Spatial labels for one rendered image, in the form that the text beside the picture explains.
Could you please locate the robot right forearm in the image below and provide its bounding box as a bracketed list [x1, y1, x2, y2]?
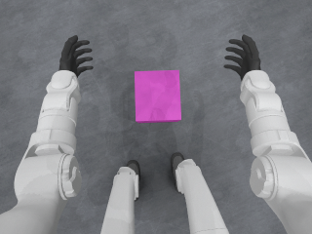
[240, 70, 312, 164]

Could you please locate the right robot upper arm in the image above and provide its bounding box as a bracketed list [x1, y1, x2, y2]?
[250, 154, 312, 234]

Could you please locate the right robot thigh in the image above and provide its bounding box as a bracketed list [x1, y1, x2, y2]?
[175, 164, 229, 234]

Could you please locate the robot left hand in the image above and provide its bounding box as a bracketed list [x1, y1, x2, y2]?
[58, 35, 93, 78]

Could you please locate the robot right hand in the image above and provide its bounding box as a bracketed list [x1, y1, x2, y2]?
[223, 34, 261, 81]

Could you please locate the carton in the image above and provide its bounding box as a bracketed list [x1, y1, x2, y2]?
[135, 70, 181, 123]

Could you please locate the left robot upper arm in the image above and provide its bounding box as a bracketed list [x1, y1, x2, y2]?
[0, 153, 82, 234]

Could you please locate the left robot foot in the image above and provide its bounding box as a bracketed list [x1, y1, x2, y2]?
[126, 160, 140, 202]

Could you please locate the robot left forearm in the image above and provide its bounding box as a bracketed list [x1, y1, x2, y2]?
[14, 70, 81, 199]

